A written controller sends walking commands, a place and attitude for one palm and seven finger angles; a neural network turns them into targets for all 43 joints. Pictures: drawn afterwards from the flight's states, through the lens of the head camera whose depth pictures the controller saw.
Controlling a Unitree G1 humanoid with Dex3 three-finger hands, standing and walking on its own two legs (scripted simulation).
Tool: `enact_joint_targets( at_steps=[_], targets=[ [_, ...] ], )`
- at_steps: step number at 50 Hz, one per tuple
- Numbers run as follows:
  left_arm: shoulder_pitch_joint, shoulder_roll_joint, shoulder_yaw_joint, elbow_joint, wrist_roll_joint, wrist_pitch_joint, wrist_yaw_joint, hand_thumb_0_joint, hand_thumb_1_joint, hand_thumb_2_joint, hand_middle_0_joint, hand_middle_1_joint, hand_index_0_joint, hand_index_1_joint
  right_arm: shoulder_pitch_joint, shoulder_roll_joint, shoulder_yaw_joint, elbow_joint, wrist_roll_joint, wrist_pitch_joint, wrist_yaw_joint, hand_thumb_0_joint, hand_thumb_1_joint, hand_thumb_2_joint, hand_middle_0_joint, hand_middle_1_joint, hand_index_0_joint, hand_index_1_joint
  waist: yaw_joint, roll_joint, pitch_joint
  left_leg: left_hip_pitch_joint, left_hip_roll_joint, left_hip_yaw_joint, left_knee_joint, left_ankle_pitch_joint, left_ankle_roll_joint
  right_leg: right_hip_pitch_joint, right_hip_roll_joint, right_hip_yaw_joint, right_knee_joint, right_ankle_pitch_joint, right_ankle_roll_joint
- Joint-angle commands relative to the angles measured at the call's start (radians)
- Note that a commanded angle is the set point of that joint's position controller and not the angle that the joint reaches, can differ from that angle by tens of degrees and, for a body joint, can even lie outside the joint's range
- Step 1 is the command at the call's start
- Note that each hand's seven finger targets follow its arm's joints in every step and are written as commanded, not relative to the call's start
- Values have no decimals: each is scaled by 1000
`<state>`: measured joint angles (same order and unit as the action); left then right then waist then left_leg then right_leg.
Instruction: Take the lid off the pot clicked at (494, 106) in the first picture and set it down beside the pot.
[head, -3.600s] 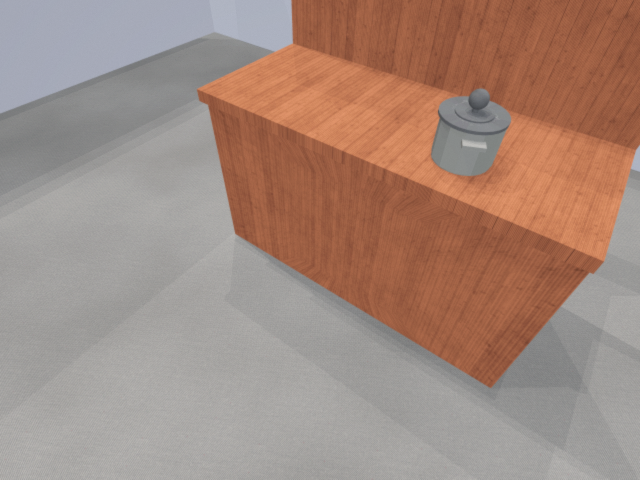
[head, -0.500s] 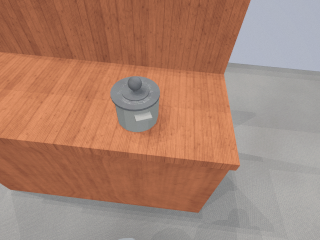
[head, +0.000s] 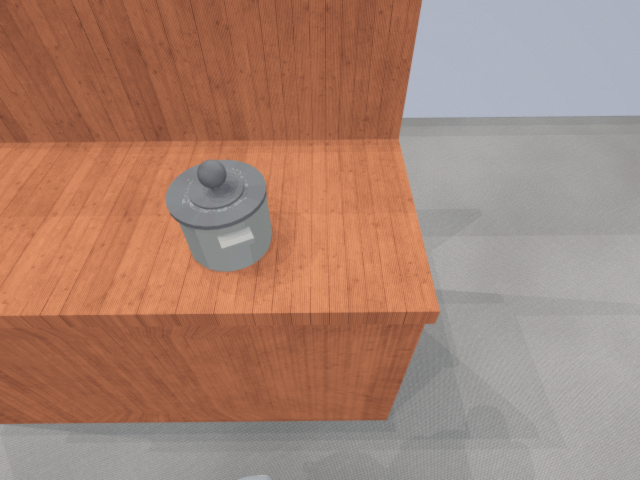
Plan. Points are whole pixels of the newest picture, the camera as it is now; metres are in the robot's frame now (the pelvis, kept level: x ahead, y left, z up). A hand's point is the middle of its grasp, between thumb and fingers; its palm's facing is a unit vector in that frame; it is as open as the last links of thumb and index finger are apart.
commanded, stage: come to a stop and stand still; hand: left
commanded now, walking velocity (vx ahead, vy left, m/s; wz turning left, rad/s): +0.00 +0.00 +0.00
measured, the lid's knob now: (211, 174) +0.53 +0.20 +0.08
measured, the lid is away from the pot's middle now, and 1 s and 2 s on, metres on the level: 0.00 0.00 0.00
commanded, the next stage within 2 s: look again from close up in 0.86 s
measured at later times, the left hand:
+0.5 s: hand out of the picture +0.02 +0.14 -0.16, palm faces +0.03 -0.98 -0.20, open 7.3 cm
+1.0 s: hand out of the picture +0.02 +0.14 -0.16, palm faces +0.04 -0.98 -0.18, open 7.3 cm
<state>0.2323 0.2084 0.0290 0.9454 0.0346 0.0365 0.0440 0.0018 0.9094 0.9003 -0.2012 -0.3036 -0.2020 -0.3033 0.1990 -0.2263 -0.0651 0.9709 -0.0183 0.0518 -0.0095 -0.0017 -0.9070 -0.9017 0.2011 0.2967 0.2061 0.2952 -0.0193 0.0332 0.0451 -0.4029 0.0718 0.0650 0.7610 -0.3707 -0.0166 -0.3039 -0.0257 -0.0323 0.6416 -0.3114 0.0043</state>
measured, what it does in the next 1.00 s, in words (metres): stands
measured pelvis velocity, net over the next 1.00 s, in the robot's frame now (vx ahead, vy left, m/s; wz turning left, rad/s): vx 0.03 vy -0.03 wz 0.01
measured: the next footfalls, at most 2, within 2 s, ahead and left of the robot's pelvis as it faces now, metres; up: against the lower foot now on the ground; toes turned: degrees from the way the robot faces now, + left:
none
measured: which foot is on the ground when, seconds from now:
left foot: down 0.00-1.00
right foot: down 0.00-1.00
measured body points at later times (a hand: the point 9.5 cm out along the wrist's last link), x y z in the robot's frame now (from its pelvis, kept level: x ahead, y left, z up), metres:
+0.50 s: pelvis +0.02 -0.04 +0.02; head +0.02 -0.04 +0.47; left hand +0.02 +0.19 -0.14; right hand +0.01 -0.25 -0.15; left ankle +0.02 +0.10 -0.72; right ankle +0.02 -0.13 -0.72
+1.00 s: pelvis +0.03 -0.03 +0.02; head +0.03 -0.02 +0.47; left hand +0.02 +0.19 -0.14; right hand +0.05 -0.25 -0.14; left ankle +0.02 +0.10 -0.72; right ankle +0.02 -0.13 -0.72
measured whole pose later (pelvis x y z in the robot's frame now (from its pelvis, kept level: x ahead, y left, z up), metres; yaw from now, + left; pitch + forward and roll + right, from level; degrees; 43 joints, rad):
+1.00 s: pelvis +0.03 -0.03 +0.02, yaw +1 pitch -1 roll +0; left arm 0.33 0.16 -0.01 1.10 0.02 -0.02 0.04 0.00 0.91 0.90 -0.20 -0.30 -0.20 -0.30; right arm 0.27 -0.15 0.01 1.13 -0.01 -0.02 -0.03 0.01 -0.92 -0.90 0.20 0.30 0.20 0.29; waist 0.01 -0.02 0.00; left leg -0.16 0.04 0.06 0.43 -0.25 -0.02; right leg -0.16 0.01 -0.06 0.44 -0.26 -0.03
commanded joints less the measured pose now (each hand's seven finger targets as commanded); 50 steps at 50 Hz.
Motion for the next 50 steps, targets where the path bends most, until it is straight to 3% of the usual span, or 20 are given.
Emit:
enact_joint_targets(
  at_steps=[1, 2, 3, 4, 5, 6, 7, 9, 12, 15, 20, 24, 26, 36, 50],
  targets=[
    [-64, 166, 32, -106, 0, -36, 14, 0, 900, 900, -200, -300, -200, -300, 112, -44, -12, -93, 4, -28, 7, 0, -900, -900, 200, 300, 200, 300, -47, -201, 5, 110, -40, -19, 38, -30, 5, -184, -202, 189, -292, -119, -155],
    [-65, 161, 28, -104, -4, -34, 13, 0, 900, 900, -200, -300, -200, -300, 146, -29, -2, -80, 5, -37, 6, 0, -900, -900, 200, 300, 200, 300, -56, -145, 18, 174, -42, -6, -134, 24, 7, -204, -181, 165, -237, -145, -132],
    [-43, 134, 19, -100, -9, -33, 10, 0, 900, 900, -200, -300, -200, -300, 159, -29, 8, -68, 2, -49, 7, 0, -900, -900, 200, 300, 200, 300, -41, -61, 33, 186, -33, -49, -274, 60, 19, -193, -120, 127, -162, -154, -93],
    [-1, 95, 9, -93, -18, -31, 5, 0, 900, 900, -200, -300, -200, -300, 141, -60, 12, -69, -6, -60, 4, 0, -900, -900, 200, 300, 200, 300, -10, 87, 47, 130, 55, -169, -361, 84, 58, -161, -41, 73, -105, -143, -47],
    [48, 77, 2, -86, -23, -35, -3, 0, 900, 900, -200, -300, -200, -300, 124, -90, 15, -86, -9, -68, 1, 0, -900, -900, 200, 300, 200, 300, 23, 130, 6, 59, 136, -258, -451, 26, 96, -61, -2, 11, -67, -100, -17],
    [58, 69, -1, -61, -16, -31, -3, 0, 900, 900, -200, -300, -200, -300, 89, -96, 14, -75, -5, -72, -1, 0, -900, -900, 200, 300, 200, 300, 38, 197, 18, -7, 124, -289, -490, -18, 106, 2, 8, -5, -52, -86, -13],
    [80, 75, -2, -44, -14, -33, -6, 0, 900, 900, -200, -300, -200, -300, 60, -88, 20, -75, -1, -72, -3, 0, -900, -900, 200, 300, 200, 300, 57, 151, 31, -43, 105, -248, -473, -27, 101, 54, -4, 5, -78, -34, -19],
    [96, 84, -5, -23, -18, -46, -11, 0, 900, 900, -200, -300, -200, -300, 74, -69, 27, -65, 2, -71, -4, 0, -900, -900, 200, 300, 200, 300, 51, 13, 22, -22, 45, -168, -420, -59, 63, 79, -38, 73, -182, -7, -39],
    [74, 98, 0, -20, -19, -56, -11, 0, 900, 900, -200, -300, -200, -300, 140, -41, 30, -26, 0, -63, -4, 0, -900, -900, 200, 300, 200, 300, 16, -69, 30, 70, -3, -96, -345, -18, 35, -13, -93, 159, -294, -145, -65],
    [67, 102, 0, -14, -19, -62, -12, 0, 900, 900, -200, -300, -200, -300, 192, -16, 35, 9, 1, -62, -3, 0, -900, -900, 200, 300, 200, 300, -2, -106, -2, 143, -9, -69, -325, 44, 32, -34, -105, 163, -325, -151, -71],
    [98, 75, -9, 28, -23, -73, -9, 0, 900, 900, -200, -300, -200, -300, 182, 1, 45, 52, 9, -76, -7, 0, -900, -900, 200, 300, 200, 300, 11, -45, -7, 171, 14, -79, -349, 153, 36, 12, -85, 131, -300, 34, -57],
    [124, 62, -17, 62, -22, -79, -5, 0, 900, 900, -200, -300, -200, -300, 173, 0, 48, 78, 12, -78, -10, 0, -900, -900, 200, 300, 200, 300, 11, -70, -1, 174, 17, -78, -344, 191, 33, 44, -86, 126, -296, 122, -53],
    [135, 56, -18, 74, -22, -79, -5, 0, 900, 900, -200, -300, -200, -300, 165, -2, 50, 91, 13, -81, -12, 0, -900, -900, 200, 300, 200, 300, 17, -54, 0, 190, 23, -82, -350, 219, 36, 48, -81, 115, -291, 156, -49],
    [161, 46, -23, 122, -21, -78, -4, 0, 900, 900, -200, -300, -200, -300, 132, -10, 55, 121, 14, -86, -19, 0, -900, -900, 200, 300, 200, 300, 24, -13, 13, 232, 37, -83, -373, 270, 39, 65, -77, 92, -286, 225, -44],
    [162, 53, -22, 134, -22, -73, -6, 0, 900, 900, -200, -300, -200, -300, 130, -14, 58, 133, 15, -88, -21, 0, -900, -900, 200, 300, 200, 300, 29, -26, 11, 251, 42, -83, -401, 293, 46, 95, -78, 77, -293, 246, -41]
  ],
)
